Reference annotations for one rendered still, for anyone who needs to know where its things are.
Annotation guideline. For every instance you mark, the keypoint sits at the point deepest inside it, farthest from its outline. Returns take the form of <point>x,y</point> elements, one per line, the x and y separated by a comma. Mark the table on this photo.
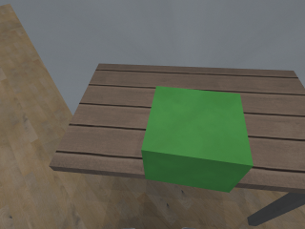
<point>106,133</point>

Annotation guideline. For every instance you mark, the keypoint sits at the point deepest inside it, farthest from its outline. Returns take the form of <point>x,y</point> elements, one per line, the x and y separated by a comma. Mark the carton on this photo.
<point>196,138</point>

